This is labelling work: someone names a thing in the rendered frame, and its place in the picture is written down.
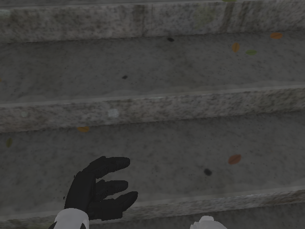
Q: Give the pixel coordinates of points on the robot left hand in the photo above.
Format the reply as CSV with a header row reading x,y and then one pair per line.
x,y
88,195

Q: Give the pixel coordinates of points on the right robot shin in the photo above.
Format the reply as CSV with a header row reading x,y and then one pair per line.
x,y
206,218

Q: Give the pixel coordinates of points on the left robot forearm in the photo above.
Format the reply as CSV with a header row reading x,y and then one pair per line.
x,y
71,218

